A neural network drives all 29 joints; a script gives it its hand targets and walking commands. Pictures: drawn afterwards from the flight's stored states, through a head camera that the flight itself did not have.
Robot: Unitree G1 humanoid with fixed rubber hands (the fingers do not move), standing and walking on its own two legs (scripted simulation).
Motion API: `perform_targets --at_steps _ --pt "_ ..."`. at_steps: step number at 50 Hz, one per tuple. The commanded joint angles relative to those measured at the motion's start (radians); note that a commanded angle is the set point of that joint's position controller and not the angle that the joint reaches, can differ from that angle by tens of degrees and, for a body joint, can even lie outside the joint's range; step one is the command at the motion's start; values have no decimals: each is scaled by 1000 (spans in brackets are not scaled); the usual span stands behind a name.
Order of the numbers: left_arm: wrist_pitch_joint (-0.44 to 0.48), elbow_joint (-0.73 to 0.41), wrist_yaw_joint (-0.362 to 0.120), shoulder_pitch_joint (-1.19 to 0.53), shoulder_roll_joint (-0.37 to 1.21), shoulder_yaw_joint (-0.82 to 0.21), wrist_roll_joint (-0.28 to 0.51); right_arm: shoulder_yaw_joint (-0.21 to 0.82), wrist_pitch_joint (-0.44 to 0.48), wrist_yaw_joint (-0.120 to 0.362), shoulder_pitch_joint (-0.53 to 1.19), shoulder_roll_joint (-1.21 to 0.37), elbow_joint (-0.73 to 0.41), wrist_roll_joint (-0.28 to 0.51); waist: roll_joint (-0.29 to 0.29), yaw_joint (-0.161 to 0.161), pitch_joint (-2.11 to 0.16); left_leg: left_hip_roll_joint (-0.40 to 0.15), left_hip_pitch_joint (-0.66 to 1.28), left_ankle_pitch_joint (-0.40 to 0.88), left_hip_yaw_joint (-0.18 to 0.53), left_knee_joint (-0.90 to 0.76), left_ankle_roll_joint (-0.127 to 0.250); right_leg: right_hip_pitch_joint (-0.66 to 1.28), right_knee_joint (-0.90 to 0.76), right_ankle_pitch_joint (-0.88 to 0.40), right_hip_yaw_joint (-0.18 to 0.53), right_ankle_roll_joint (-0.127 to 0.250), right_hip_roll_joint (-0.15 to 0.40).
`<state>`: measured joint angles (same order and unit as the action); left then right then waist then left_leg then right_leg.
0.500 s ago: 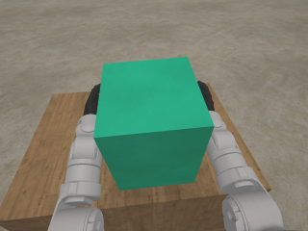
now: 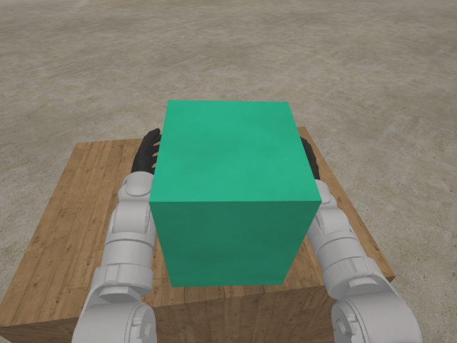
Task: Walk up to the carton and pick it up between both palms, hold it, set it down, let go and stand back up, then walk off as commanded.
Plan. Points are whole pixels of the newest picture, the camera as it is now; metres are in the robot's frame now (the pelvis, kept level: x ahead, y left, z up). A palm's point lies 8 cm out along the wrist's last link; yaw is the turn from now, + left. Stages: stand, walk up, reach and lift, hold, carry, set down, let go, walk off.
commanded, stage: set down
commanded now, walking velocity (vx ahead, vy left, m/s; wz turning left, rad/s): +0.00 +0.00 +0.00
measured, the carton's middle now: (228, 197) +0.35 +0.00 +0.13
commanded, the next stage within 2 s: none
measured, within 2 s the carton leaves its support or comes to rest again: neither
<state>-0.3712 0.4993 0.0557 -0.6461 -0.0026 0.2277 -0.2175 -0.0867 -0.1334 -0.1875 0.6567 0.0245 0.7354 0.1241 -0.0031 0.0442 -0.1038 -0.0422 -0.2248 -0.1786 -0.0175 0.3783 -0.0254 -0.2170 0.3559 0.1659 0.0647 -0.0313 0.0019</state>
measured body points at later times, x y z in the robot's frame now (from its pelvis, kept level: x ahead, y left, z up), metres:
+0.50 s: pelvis +0.02 +0.00 +0.00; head +0.03 +0.00 +0.45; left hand +0.43 +0.15 +0.11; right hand +0.43 -0.15 +0.10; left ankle +0.01 +0.13 -0.75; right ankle +0.01 -0.14 -0.75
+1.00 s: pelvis +0.03 +0.00 +0.00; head +0.04 +0.00 +0.45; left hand +0.43 +0.14 +0.09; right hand +0.43 -0.15 +0.09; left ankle +0.01 +0.13 -0.75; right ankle +0.01 -0.14 -0.75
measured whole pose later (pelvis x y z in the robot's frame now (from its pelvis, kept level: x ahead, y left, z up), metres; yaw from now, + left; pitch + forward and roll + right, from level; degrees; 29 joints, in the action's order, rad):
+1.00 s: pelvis +0.03 +0.00 +0.00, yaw +0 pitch +4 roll +0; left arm -0.14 0.65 0.11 -0.59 0.04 0.25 -0.22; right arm -0.15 0.02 -0.13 0.64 0.01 0.83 0.01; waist 0.00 0.03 -0.06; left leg -0.04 -0.22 -0.21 -0.02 0.38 -0.03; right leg -0.22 0.36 0.20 0.06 -0.03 0.00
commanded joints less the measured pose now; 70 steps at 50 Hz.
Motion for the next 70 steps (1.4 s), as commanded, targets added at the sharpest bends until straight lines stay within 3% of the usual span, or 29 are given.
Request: perform_targets --at_steps 1,4,5,6,8,12,14,15,16,21,22,24,25,27,28,29,31,34,36,39,43,47,51,54,58,61,63,64,70 --pt "122 70 -151 -670 645 -262 38 232 135 207 899 -585 -259 -96 -31 -84 -304 59 234 116 -36 -82 5 202 -99 -91 -144 7 -54" --pt "139 86 -140 -666 630 -263 29 206 145 215 873 -552 -221 -112 -24 -72 -324 57 254 109 -37 -85 -3 175 -101 -83 -151 9 -62" --pt "151 101 -136 -671 620 -242 35 211 147 220 865 -546 -197 -125 -40 -93 -323 51 257 126 -45 -88 2 177 -104 -84 -149 10 -61" --pt "161 57 -129 -712 638 -274 49 197 160 220 868 -542 -209 -123 -25 -58 -379 53 293 159 -42 -75 -8 173 -98 -110 -157 11 -63" --pt "160 77 -128 -654 626 -264 27 200 163 219 834 -535 -193 -128 -28 -68 -350 57 286 181 -49 -73 -10 184 -97 -154 -152 7 -63" --pt "157 107 -136 -597 635 -264 25 177 173 213 786 -498 -171 -128 -11 -30 -316 58 297 262 -47 -56 -24 177 -93 -231 -158 5 -65" --pt "185 25 -136 -620 657 -311 47 230 188 201 775 -539 -232 -118 -44 -25 -401 57 333 333 -42 -31 -28 213 -84 -314 -157 2 -71" --pt "199 -6 -128 -631 659 -330 54 253 191 201 767 -550 -238 -108 -17 -33 -419 57 330 359 -45 -25 -34 207 -73 -345 -153 1 -67" --pt "213 -32 -126 -665 671 -353 67 240 193 193 739 -564 -222 -119 -14 1 -442 59 353 376 -35 -15 -33 208 -74 -376 -148 3 -62" --pt "246 -71 -106 -625 703 -406 74 313 200 187 687 -609 -255 -100 -12 -9 -534 56 351 496 -32 21 -50 239 -43 -523 -134 0 -70" --pt "246 -42 -102 -631 710 -409 76 275 193 186 681 -583 -228 -107 26 14 -499 54 352 496 -24 23 -56 208 -45 -493 -139 4 -70" --pt "237 -28 -105 -577 690 -382 59 288 180 187 645 -587 -201 -120 -8 -9 -470 49 355 496 -33 17 -52 231 -43 -540 -136 -3 -71" --pt "236 -19 -111 -577 691 -379 64 277 177 183 625 -590 -198 -126 -30 8 -453 54 324 452 -34 6 -46 241 -44 -555 -135 -9 -64" --pt "239 2 -109 -565 692 -362 43 262 177 186 619 -584 -167 -134 14 9 -423 54 297 441 -28 5 -49 243 -32 -558 -124 -4 -55" --pt "242 6 -117 -556 683 -355 44 270 184 182 622 -591 -206 -133 -24 1 -445 62 282 422 -41 5 -37 264 -27 -591 -121 -12 -52" --pt "263 -42 -112 -607 725 -397 72 283 192 182 641 -610 -225 -133 -14 18 -521 52 309 476 -24 17 -48 255 -17 -595 -135 -10 -64" --pt "256 -11 -110 -564 696 -366 52 277 186 185 620 -596 -209 -134 -8 0 -473 51 300 463 -34 9 -45 251 -18 -611 -127 -13 -57" --pt "271 20 -115 -607 660 -325 31 229 181 192 611 -591 -166 -173 -9 5 -423 55 220 360 -45 -12 -40 261 -21 -535 -117 -10 -48" --pt "285 15 -117 -633 685 -338 45 205 189 199 588 -594 -128 -196 -9 23 -450 47 268 395 -38 -5 -40 239 -14 -563 -125 -12 -47" --pt "280 84 -126 -570 667 -281 10 185 192 210 582 -602 -117 -216 -14 -13 -386 48 232 373 -56 -23 -36 238 -23 -527 -125 -9 -47" --pt "298 118 -125 -620 662 -269 -7 103 215 224 592 -570 -74 -246 14 10 -381 39 236 338 -52 -26 -45 182 -35 -422 -140 0 -48" --pt "334 104 -115 -608 686 -270 -14 138 257 231 601 -604 -77 -242 6 -16 -452 41 246 420 -63 -6 -51 203 -22 -495 -137 -1 -52" --pt "353 134 -111 -620 679 -271 -13 110 267 233 568 -597 -42 -261 8 16 -422 35 238 386 -57 -13 -49 190 -27 -470 -143 -2 -52" --pt "353 172 -111 -613 657 -236 -25 75 269 243 586 -574 -29 -278 12 -2 -418 32 226 330 -64 -30 -46 168 -35 -425 -142 4 -47" --pt "385 198 -122 -597 651 -234 -20 90 286 239 575 -604 -46 -302 2 4 -429 48 188 346 -72 -20 -40 210 -19 -509 -130 -6 -34" --pt "389 217 -128 -580 619 -176 -55 57 283 247 538 -596 19 -318 -15 -29 -346 44 165 311 -81 -39 -34 225 -22 -464 -123 -6 -38" --pt "389 214 -131 -565 625 -171 -60 60 290 247 515 -597 34 -318 -8 -19 -329 44 169 328 -82 -38 -37 233 -21 -473 -122 -5 -35" --pt "396 216 -133 -578 629 -193 -57 32 292 245 494 -581 53 -337 12 15 -323 39 183 316 -75 -40 -43 201 -24 -446 -137 -1 -37" --pt "434 230 -118 -594 619 -200 -43 25 331 254 494 -587 60 -357 22 -1 -366 39 166 309 -79 -35 -46 187 -28 -417 -141 10 -36"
